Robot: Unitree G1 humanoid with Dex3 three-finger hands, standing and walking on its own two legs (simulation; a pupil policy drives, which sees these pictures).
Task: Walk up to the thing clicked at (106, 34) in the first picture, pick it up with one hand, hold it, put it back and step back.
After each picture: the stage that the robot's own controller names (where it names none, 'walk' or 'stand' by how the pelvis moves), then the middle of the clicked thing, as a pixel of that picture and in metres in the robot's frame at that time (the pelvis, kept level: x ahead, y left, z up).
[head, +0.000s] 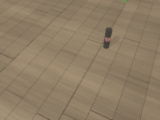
stand; (107, 38) +1.36 -0.24 -0.65
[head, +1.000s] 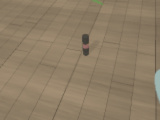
walk; (85, 45) +1.25 +0.09 -0.63
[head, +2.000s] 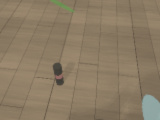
walk; (58, 74) +0.78 +0.26 -0.64
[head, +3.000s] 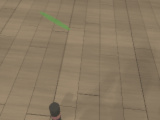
walk; (55, 114) +0.47 +0.18 -0.64
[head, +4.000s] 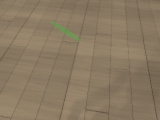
stand; out of the picture +0.37 +0.17 -0.65
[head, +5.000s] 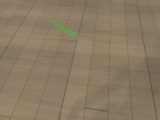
stand; out of the picture +0.36 +0.18 -0.66
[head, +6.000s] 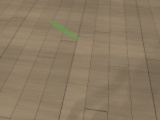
stand; out of the picture +0.36 +0.18 -0.66
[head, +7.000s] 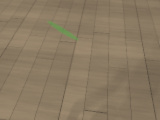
stand; out of the picture +0.35 +0.18 -0.66
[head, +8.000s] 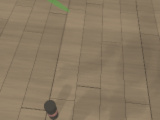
go down; (52, 110) +0.38 +0.18 -0.60
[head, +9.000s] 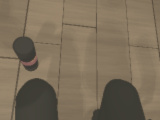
go down; (28, 56) +0.44 +0.22 -0.25
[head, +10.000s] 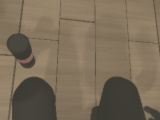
close in; (23, 54) +0.43 +0.23 -0.24
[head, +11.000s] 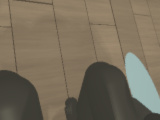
close in; out of the picture +0.41 +0.27 -0.16
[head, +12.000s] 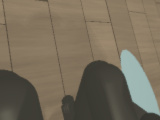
lift; out of the picture +0.41 +0.27 -0.16
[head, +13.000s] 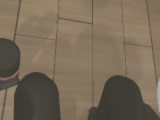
lift; (5, 67) +0.32 +0.26 -0.06
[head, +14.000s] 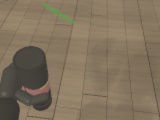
hold; (37, 84) +0.31 +0.15 +0.07
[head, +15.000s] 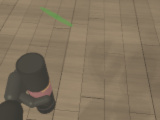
hold; (39, 88) +0.31 +0.15 +0.04
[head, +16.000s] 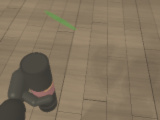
hold; (42, 87) +0.31 +0.15 +0.04
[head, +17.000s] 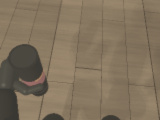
crouch; (33, 75) +0.35 +0.17 -0.02
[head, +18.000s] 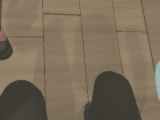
lower; out of the picture +0.46 +0.24 -0.07
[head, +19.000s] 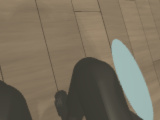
lower; out of the picture +0.44 +0.28 -0.16
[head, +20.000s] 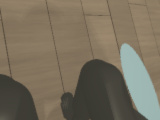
lower; out of the picture +0.42 +0.28 -0.16
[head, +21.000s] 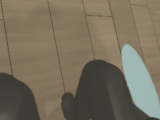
lower; out of the picture +0.41 +0.28 -0.16
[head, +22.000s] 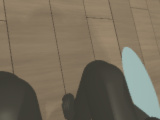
lower; out of the picture +0.41 +0.28 -0.16
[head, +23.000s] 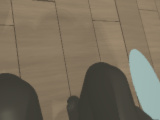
open; out of the picture +0.41 +0.25 -0.17
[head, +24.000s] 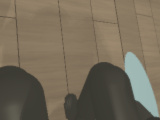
stand; out of the picture +0.40 +0.25 -0.17
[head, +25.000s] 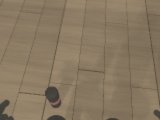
stand; (54, 98) +0.40 +0.17 -0.49
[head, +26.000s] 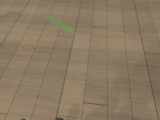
stand; out of the picture +0.37 +0.16 -0.60
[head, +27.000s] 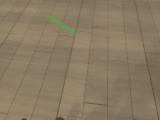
stand; out of the picture +0.38 +0.16 -0.60
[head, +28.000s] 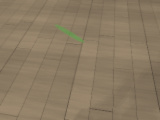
stand; out of the picture +0.39 +0.14 -0.65
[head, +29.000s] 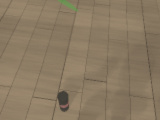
walk; (63, 102) +0.45 +0.12 -0.63
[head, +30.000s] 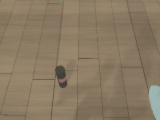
walk; (61, 77) +0.65 +0.19 -0.62
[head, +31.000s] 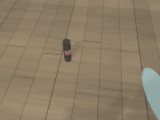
stand; (67, 50) +0.98 +0.20 -0.63
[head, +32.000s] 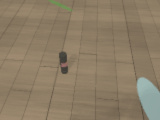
stand; (63, 63) +0.98 +0.21 -0.65
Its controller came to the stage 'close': yes
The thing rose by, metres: 0.68
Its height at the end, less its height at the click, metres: +0.00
